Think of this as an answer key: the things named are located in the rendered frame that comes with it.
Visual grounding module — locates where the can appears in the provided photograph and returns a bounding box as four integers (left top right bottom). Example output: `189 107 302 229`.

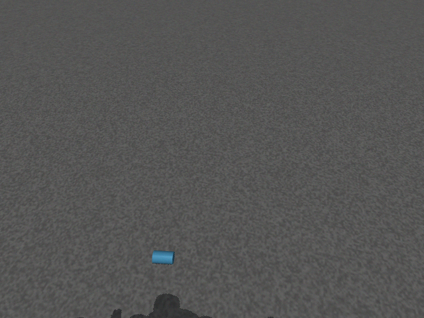
152 250 175 264

